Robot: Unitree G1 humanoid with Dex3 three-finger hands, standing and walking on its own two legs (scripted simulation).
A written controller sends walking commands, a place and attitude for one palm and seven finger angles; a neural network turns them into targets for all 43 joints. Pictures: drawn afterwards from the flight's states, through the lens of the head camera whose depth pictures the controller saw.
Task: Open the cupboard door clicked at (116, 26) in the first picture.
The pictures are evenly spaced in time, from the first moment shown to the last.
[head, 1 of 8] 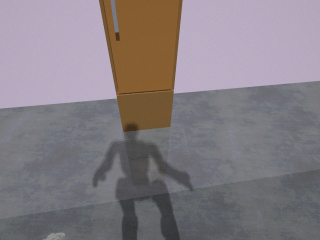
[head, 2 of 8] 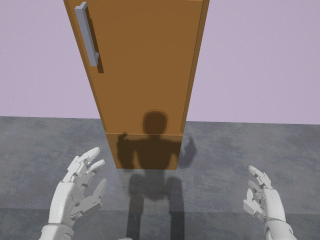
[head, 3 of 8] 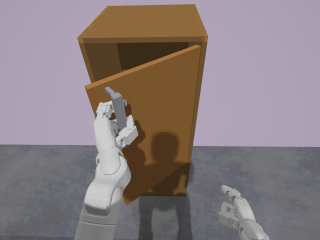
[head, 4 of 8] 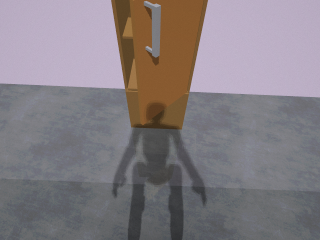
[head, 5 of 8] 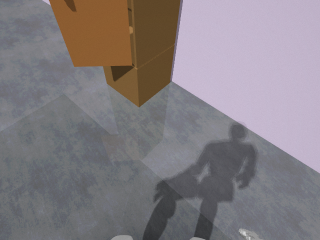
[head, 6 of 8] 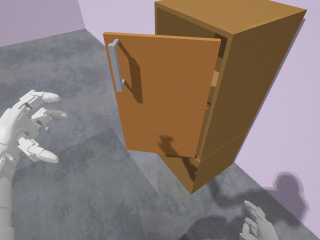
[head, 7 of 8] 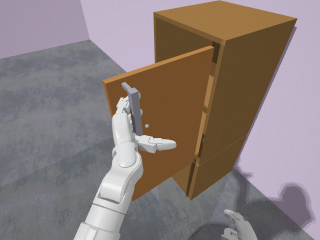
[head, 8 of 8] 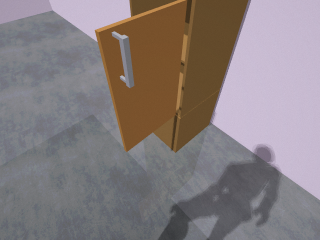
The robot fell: no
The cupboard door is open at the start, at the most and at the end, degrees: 0 94 92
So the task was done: yes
